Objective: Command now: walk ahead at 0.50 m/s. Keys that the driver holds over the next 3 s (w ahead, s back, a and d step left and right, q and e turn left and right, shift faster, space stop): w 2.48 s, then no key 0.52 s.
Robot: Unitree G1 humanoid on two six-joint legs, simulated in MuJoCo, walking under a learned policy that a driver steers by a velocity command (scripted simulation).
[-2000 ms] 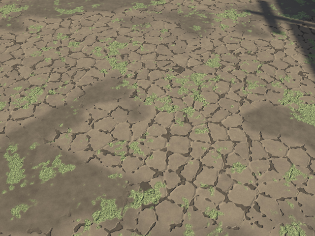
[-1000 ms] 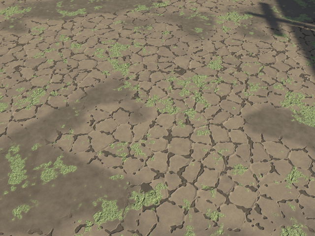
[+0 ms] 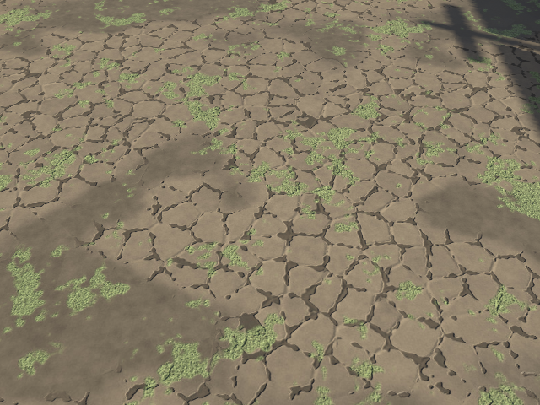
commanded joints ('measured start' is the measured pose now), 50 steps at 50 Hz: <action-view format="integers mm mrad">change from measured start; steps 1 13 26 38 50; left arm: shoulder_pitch -61 -59 -58 -57 -56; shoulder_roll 96 96 95 95 94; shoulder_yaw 31 31 31 31 31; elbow -87 -87 -86 -85 -84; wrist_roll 0 0 0 0 0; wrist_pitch -16 -16 -15 -15 -15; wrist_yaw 4 4 5 5 5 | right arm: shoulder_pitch -34 -31 -28 -26 -24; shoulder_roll -100 -100 -100 -100 -100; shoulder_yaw -30 -30 -30 -31 -31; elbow -76 -74 -72 -70 -69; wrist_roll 0 0 0 0 1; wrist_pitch -14 -14 -14 -14 -15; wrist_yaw -3 -3 -4 -4 -4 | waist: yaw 0 0 0 0 0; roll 13 12 12 12 12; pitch -42 -41 -40 -40 -39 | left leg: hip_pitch -149 -147 -146 -145 -145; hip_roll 66 66 65 65 65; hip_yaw -51 -50 -50 -49 -48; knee -25 -26 -27 -29 -29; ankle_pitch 394 394 392 390 387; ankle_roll -31 -31 -31 -31 -31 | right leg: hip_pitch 162 160 159 159 158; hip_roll -30 -30 -29 -28 -27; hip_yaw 49 50 52 54 55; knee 23 21 20 18 17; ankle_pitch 336 336 336 336 335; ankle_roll -36 -35 -34 -34 -33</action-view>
